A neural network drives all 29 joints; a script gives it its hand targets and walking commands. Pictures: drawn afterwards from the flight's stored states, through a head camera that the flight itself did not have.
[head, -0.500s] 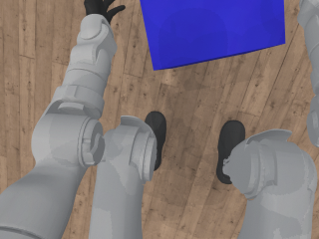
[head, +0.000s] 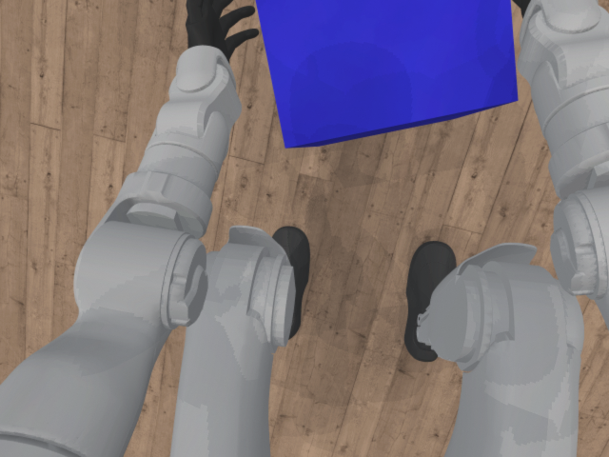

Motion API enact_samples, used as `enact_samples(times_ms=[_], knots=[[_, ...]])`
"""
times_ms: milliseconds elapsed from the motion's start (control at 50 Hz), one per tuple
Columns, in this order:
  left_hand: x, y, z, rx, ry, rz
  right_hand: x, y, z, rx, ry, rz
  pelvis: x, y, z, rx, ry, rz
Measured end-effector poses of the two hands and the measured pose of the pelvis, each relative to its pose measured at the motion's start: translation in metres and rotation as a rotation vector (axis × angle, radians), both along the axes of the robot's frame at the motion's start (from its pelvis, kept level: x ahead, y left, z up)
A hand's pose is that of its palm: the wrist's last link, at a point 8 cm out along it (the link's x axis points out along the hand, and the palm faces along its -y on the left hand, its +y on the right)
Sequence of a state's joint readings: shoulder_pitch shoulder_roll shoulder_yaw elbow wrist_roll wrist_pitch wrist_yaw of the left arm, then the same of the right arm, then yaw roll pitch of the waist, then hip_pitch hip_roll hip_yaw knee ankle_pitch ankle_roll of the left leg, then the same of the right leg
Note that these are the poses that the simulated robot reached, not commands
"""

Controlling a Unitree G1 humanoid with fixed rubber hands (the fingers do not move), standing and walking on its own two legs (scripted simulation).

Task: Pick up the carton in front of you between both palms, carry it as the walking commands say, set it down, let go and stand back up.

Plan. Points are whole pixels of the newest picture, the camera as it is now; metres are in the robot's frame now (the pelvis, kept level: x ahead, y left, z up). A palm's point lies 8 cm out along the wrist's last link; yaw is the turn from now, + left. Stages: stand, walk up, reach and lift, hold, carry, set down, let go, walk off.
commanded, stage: reach and lift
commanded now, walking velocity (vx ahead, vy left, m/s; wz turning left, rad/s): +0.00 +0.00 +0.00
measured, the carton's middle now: (375, 45) +0.53 -0.02 -0.25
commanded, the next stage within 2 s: none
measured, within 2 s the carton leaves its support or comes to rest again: leaves its support in 0.32 s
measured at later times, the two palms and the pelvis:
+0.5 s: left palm (205, 24) +0.52 +0.13 -0.11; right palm out of the picture +0.53 -0.17 -0.13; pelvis +0.00 +0.00 +0.00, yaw -3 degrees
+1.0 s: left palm out of the picture +0.49 +0.12 +0.07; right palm out of the picture +0.49 -0.18 +0.06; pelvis +0.02 +0.01 +0.12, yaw -6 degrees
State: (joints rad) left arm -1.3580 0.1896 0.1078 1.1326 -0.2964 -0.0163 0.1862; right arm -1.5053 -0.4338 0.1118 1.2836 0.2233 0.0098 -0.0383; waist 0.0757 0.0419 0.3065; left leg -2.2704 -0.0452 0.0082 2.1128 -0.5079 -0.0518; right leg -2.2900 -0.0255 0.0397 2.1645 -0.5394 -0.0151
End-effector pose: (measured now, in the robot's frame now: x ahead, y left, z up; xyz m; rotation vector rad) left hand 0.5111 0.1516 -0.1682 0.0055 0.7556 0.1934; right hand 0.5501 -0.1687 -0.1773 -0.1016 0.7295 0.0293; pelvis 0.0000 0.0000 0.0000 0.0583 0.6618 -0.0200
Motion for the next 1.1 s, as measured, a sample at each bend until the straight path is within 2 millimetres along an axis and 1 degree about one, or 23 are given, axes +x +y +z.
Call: enact_samples(times_ms=[40,60,160,280,340,400,460,540,640,720,800,880,1000,1100], knots=[[0.005,-0.011,0.001,-0.010,-0.006,-0.015,0.000,0.004,0.001,0.003,0.000,0.008,-0.001,0.000,0.001,-0.001,-0.001,-0.001],[0.006,-0.012,0.002,-0.005,-0.004,0.001,0.000,0.003,0.000,-0.005,0.004,0.006,-0.001,0.000,0.001,-0.001,-0.001,-0.002],[0.008,-0.014,0.003,0.000,0.003,0.038,0.003,0.004,0.002,-0.015,0.019,0.009,-0.002,-0.001,0.000,0.002,0.005,-0.010],[0.014,-0.013,0.006,0.005,0.014,0.031,0.005,0.004,0.003,-0.017,0.030,0.005,-0.001,-0.003,-0.011,0.008,0.006,-0.019],[0.017,-0.014,0.012,-0.001,-0.001,0.040,0.001,0.004,0.003,-0.013,0.019,-0.005,0.001,-0.003,-0.014,0.005,0.000,-0.022],[0.016,-0.015,0.025,-0.001,-0.028,0.059,-0.005,0.005,0.011,-0.006,0.002,-0.017,0.002,-0.003,-0.015,0.001,-0.001,-0.028],[0.010,-0.017,0.044,-0.017,-0.063,0.074,-0.013,0.005,0.031,0.013,-0.024,-0.026,0.004,0.000,-0.011,-0.006,0.000,-0.035],[-0.001,-0.024,0.079,-0.046,-0.100,0.069,-0.024,-0.003,0.076,0.027,-0.057,-0.068,0.004,0.003,0.004,-0.015,0.011,-0.048],[-0.012,-0.030,0.127,-0.061,-0.092,0.058,-0.037,-0.010,0.133,0.034,-0.044,-0.109,0.003,0.006,0.032,-0.015,0.036,-0.065],[-0.018,-0.030,0.160,-0.064,-0.076,0.035,-0.044,-0.009,0.168,0.031,-0.026,-0.117,0.003,0.008,0.057,-0.013,0.057,-0.076],[-0.021,-0.029,0.186,-0.053,-0.075,0.021,-0.049,-0.007,0.194,0.028,-0.025,-0.126,0.004,0.009,0.079,-0.016,0.073,-0.073],[-0.022,-0.028,0.207,-0.049,-0.082,0.010,-0.055,-0.007,0.213,0.031,-0.032,-0.136,0.007,0.010,0.098,-0.021,0.083,-0.069],[-0.026,-0.030,0.238,-0.050,-0.094,-0.004,-0.065,-0.008,0.241,0.041,-0.044,-0.157,0.015,0.011,0.124,-0.027,0.080,-0.070],[-0.031,-0.032,0.268,-0.053,-0.099,-0.013,-0.075,-0.010,0.269,0.051,-0.048,-0.179,0.024,0.011,0.147,-0.030,0.055,-0.074]])
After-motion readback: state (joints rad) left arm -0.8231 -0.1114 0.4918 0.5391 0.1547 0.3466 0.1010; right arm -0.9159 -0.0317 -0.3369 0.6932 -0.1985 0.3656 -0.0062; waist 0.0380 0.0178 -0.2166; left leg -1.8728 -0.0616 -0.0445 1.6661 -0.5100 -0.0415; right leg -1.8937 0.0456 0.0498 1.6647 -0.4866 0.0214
